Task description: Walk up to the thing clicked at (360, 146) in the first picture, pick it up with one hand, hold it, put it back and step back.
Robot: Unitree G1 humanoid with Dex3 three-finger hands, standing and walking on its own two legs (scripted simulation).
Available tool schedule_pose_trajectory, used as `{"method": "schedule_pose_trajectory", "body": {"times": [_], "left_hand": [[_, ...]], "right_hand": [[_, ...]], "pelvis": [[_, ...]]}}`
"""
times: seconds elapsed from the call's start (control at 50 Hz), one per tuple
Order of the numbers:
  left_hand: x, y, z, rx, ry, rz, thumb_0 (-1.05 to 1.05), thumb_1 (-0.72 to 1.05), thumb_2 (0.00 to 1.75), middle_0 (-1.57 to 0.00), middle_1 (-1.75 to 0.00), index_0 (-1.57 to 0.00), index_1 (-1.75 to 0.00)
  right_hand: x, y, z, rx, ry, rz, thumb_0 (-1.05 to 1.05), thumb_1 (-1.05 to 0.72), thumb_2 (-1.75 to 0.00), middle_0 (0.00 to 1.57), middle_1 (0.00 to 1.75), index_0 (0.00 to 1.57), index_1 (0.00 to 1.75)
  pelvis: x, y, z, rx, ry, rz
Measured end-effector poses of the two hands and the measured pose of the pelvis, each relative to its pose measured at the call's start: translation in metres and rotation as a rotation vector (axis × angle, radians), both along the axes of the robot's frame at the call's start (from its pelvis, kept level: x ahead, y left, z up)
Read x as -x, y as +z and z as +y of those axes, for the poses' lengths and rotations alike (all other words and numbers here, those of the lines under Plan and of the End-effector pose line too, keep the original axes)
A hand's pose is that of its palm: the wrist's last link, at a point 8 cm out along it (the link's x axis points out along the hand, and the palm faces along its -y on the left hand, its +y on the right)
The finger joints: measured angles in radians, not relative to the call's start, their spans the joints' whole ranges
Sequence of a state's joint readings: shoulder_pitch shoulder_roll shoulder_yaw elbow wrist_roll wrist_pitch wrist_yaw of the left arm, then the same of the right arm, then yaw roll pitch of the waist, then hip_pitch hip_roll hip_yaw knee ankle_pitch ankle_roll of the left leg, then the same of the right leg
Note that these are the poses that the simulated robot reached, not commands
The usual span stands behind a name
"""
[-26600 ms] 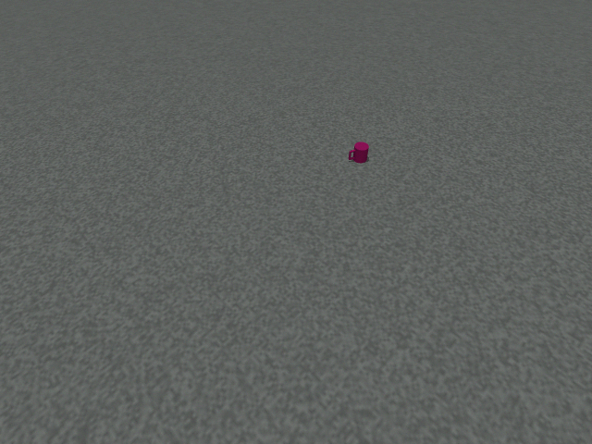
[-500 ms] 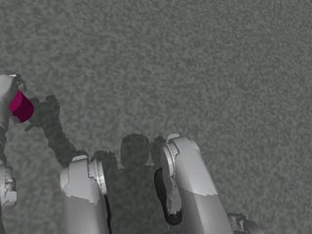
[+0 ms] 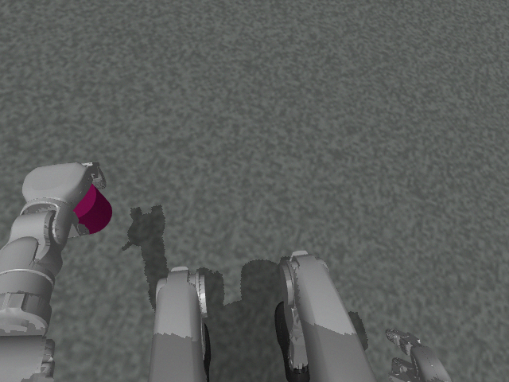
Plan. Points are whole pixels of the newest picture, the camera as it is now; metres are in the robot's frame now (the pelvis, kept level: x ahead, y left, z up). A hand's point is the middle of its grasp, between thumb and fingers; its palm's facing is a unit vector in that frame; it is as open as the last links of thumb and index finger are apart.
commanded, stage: lift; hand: left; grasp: from above
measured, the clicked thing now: (73, 213) +0.42 +0.30 -0.14
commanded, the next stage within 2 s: hold in 1.00 s
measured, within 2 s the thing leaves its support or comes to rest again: neither
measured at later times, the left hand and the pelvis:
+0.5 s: hand (22, 195) +0.36 +0.25 +0.10, palm faces -0.46 -0.09 -0.88, open 10.0 cm; pelvis +0.03 -0.01 +0.18, yaw +2 degrees
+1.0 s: hand out of the picture +0.38 +0.23 +0.18, palm faces -0.44 -0.11 -0.89, open 10.0 cm; pelvis +0.07 -0.01 +0.26, yaw +2 degrees
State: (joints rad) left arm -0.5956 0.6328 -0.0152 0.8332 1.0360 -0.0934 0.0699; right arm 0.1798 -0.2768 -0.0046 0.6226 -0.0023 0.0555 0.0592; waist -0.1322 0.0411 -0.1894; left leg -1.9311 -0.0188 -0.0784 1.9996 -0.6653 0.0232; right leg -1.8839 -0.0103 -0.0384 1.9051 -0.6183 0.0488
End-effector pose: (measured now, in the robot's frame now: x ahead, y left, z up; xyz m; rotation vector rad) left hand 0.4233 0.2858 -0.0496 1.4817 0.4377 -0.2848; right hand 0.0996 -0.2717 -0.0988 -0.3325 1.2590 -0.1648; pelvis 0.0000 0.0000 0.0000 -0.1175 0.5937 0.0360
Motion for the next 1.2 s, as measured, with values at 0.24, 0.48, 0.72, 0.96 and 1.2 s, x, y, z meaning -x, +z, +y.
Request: {"method": "schedule_pose_trajectory", "body": {"times": [0.24, 0.48, 0.72, 0.96, 1.2], "left_hand": [[0.035, 0.106, -0.022, 0.018, 0.005, 0.006, -0.01, -0.07, 0.68, -0.55, -0.80, -0.64, -0.77], [0.053, 0.199, -0.035, 0.004, 0.023, 0.020, -0.01, -0.08, 0.68, -0.55, -0.80, -0.64, -0.77], [0.054, 0.245, -0.055, 0.008, 0.019, 0.020, -0.01, -0.07, 0.68, -0.55, -0.81, -0.64, -0.77], [0.036, 0.287, -0.059, 0.000, 0.058, 0.000, -0.01, -0.07, 0.68, -0.55, -0.80, -0.64, -0.76], [0.031, 0.309, -0.058, 0.008, 0.034, 0.026, -0.01, -0.08, 0.68, -0.55, -0.80, -0.64, -0.76]], "right_hand": [[-0.025, 0.082, 0.012, -0.041, -0.037, -0.122, 0.01, -0.91, -0.90, 0.21, 0.30, 0.21, 0.30], [-0.024, 0.163, 0.010, -0.048, -0.090, -0.182, 0.01, -0.91, -0.90, 0.21, 0.30, 0.21, 0.30], [-0.029, 0.214, -0.002, -0.034, -0.105, -0.195, 0.01, -0.91, -0.90, 0.21, 0.30, 0.21, 0.30], [-0.046, 0.247, -0.003, -0.045, -0.113, -0.189, 0.01, -0.90, -0.90, 0.21, 0.30, 0.21, 0.30], [-0.071, 0.268, 0.002, -0.057, -0.110, -0.226, 0.01, -0.90, -0.90, 0.21, 0.30, 0.21, 0.30]], "pelvis": [[-0.008, 0.089, -0.002, -0.036, 0.003, -0.105], [-0.025, 0.172, -0.007, -0.071, 0.000, -0.235], [-0.045, 0.224, -0.011, -0.092, -0.003, -0.317], [-0.066, 0.260, -0.013, -0.102, -0.005, -0.378], [-0.083, 0.279, -0.007, -0.105, -0.007, -0.419]]}}
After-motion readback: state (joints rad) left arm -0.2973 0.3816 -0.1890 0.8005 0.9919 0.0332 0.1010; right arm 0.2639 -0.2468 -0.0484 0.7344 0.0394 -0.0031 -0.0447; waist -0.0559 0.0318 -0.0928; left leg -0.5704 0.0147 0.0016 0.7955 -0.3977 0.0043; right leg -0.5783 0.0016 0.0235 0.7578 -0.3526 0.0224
